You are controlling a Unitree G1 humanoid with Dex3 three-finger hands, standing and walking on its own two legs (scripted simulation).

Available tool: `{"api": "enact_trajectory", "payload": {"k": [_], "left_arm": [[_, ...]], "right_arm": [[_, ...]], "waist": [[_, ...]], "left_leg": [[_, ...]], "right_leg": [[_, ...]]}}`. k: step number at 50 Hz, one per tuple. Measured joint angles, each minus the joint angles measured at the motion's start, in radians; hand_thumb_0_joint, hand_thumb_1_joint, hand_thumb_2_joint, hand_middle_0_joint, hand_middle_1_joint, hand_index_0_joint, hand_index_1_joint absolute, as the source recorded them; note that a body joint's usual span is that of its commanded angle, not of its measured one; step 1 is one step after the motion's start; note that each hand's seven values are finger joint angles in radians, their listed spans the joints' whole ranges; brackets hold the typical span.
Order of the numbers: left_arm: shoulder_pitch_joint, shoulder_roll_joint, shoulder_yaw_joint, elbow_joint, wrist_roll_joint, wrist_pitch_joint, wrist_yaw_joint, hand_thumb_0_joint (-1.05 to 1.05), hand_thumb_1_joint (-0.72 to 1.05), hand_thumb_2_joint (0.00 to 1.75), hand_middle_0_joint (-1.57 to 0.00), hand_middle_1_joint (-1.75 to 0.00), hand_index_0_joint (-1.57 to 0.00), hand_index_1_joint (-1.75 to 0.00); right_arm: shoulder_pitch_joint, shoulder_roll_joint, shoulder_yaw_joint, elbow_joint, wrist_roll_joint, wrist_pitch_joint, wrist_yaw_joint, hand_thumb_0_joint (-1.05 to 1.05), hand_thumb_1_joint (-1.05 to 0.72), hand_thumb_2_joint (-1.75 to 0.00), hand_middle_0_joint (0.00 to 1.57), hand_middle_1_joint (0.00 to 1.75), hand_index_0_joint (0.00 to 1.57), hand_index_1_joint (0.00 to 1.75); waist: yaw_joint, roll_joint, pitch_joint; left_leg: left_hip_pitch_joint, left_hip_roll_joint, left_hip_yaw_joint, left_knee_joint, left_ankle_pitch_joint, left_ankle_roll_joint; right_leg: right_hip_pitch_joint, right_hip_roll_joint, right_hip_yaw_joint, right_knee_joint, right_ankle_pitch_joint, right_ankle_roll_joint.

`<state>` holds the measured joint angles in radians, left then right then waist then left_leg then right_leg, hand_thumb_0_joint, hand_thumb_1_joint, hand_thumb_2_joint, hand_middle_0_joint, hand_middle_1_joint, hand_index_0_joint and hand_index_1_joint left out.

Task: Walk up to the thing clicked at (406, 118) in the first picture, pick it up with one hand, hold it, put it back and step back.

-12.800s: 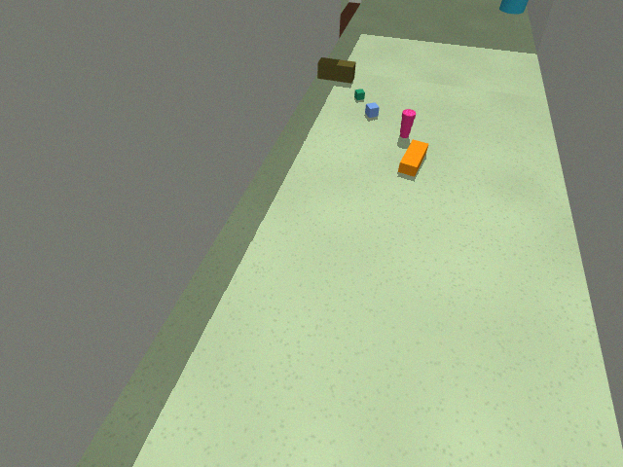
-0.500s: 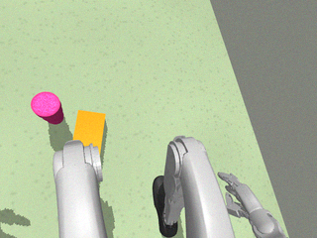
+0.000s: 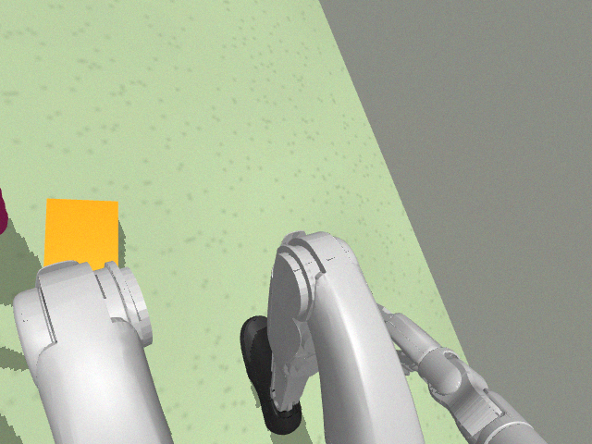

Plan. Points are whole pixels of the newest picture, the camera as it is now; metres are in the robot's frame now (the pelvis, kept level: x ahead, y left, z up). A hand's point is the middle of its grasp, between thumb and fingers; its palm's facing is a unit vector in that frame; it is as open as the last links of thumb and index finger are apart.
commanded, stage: close in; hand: left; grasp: from the side
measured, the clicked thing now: out of the picture +0.42 +0.30 -0.21
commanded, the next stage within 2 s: rest palm in 0.38 s
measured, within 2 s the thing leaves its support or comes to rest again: leaves its support in 1.66 s
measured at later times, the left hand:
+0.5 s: hand out of the picture +0.39 +0.30 -0.17, palm faces +0.32 -0.95 +0.05, open 17.5 cm
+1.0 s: hand out of the picture +0.41 +0.30 -0.18, palm faces +0.34 -0.94 +0.02, open 13.2 cm
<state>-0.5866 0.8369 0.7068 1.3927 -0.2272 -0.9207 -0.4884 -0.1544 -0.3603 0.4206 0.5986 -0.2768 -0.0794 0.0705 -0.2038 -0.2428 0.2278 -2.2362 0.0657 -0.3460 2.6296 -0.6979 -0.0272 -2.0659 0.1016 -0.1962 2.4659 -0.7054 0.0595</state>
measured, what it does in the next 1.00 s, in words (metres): stands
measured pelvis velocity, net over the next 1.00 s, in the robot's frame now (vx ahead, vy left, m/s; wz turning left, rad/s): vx -0.01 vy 0.01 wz -0.05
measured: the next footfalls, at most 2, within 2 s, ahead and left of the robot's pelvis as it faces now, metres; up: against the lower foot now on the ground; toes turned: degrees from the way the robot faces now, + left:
none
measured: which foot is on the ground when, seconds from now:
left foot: down 0.00-1.00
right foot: down 0.00-1.00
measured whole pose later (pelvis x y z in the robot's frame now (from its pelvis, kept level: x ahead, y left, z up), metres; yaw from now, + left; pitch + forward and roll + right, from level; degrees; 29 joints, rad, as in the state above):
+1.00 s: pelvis -0.01 +0.01 -0.01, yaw -3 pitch +9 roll -18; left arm -0.60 0.84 0.53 1.45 -0.14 -1.12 -0.09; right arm -0.21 -0.36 0.53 0.54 -0.37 0.01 0.13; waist -0.22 -0.30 0.32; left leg -2.21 0.06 -0.43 2.69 -0.70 -0.02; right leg -2.01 0.13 -0.26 2.46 -0.67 0.07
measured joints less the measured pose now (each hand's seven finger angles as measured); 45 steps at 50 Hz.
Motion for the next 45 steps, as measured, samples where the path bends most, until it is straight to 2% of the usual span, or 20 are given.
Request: {"api": "enact_trajectory", "payload": {"k": [5,10,14,17,21,29,38,45], "left_arm": [[0.005,-0.007,0.003,0.004,0.022,-0.056,0.093,-0.01,-0.61,0.03,-0.07,-0.08,-0.06,-0.08],[0.029,-0.002,-0.063,-0.005,0.042,-0.078,0.146,-0.01,-0.59,0.03,-0.06,-0.07,-0.06,-0.07],[0.046,-0.021,-0.123,-0.018,0.025,-0.094,0.165,-0.01,-0.58,0.03,-0.05,-0.07,-0.05,-0.06],[0.044,-0.043,-0.142,-0.009,0.010,-0.109,0.188,-0.01,-0.58,0.03,-0.05,-0.06,-0.05,-0.06],[0.035,-0.056,-0.148,0.015,0.011,-0.132,0.229,-0.01,-0.58,0.04,-0.04,-0.06,-0.05,-0.06],[0.027,-0.029,-0.147,0.029,0.062,-0.169,0.303,-0.01,-0.51,0.09,-0.05,-0.06,-0.05,-0.06],[0.024,-0.017,-0.191,0.033,0.059,-0.188,0.338,-0.01,-0.38,0.15,-0.08,-0.07,-0.07,-0.08],[0.000,-0.014,-0.191,0.055,0.070,-0.200,0.377,-0.01,-0.22,0.27,-0.22,-0.19,-0.21,-0.21]], "right_arm": [[-0.012,0.002,0.021,-0.009,-0.027,0.012,0.015,0.00,-0.94,-0.91,0.20,0.30,0.21,0.30],[-0.007,-0.007,0.025,-0.008,-0.044,0.028,0.027,0.00,-0.94,-0.90,0.20,0.30,0.21,0.30],[-0.001,-0.018,0.031,-0.005,-0.045,0.035,0.038,0.00,-0.94,-0.90,0.20,0.30,0.21,0.30],[0.001,-0.021,0.040,-0.007,-0.044,0.038,0.044,0.00,-0.94,-0.90,0.20,0.30,0.21,0.30],[-0.001,-0.019,0.053,-0.016,-0.048,0.041,0.048,0.00,-0.93,-0.90,0.20,0.30,0.21,0.30],[-0.013,-0.014,0.073,-0.037,-0.067,0.059,0.054,0.00,-0.92,-0.90,0.20,0.30,0.21,0.30],[-0.023,-0.010,0.092,-0.037,-0.077,0.067,0.064,0.00,-0.91,-0.90,0.20,0.30,0.21,0.30],[-0.042,-0.001,0.107,-0.047,-0.085,0.073,0.063,-0.01,-0.90,-0.90,0.20,0.30,0.21,0.30]], "waist": [[-0.003,-0.020,0.019],[0.001,-0.017,0.031],[0.002,-0.008,0.034],[-0.002,-0.008,0.031],[-0.009,-0.019,0.032],[-0.011,-0.043,0.061],[-0.005,-0.044,0.074],[-0.015,-0.056,0.076]], "left_leg": [[0.009,-0.005,-0.025,0.022,0.004,-0.008],[0.005,-0.008,-0.030,0.030,0.015,-0.002],[0.004,-0.009,-0.030,0.031,0.021,0.006],[0.005,-0.009,-0.034,0.032,0.022,0.010],[0.012,-0.007,-0.044,0.039,0.020,0.011],[0.013,-0.007,-0.058,0.052,0.019,0.019],[0.015,-0.008,-0.065,0.055,0.008,0.021],[0.024,-0.009,-0.081,0.059,-0.001,0.012]], "right_leg": [[0.008,0.006,-0.015,0.011,0.013,0.004],[0.012,0.008,-0.019,0.012,0.023,0.002],[0.018,0.010,-0.020,0.007,0.026,0.005],[0.022,0.012,-0.023,0.005,0.028,0.008],[0.029,0.017,-0.029,0.003,0.032,0.010],[0.040,0.024,-0.041,0.001,0.036,-0.001],[0.048,0.024,-0.046,-0.004,0.028,0.006],[0.053,0.028,-0.055,-0.007,0.028,0.013]]}}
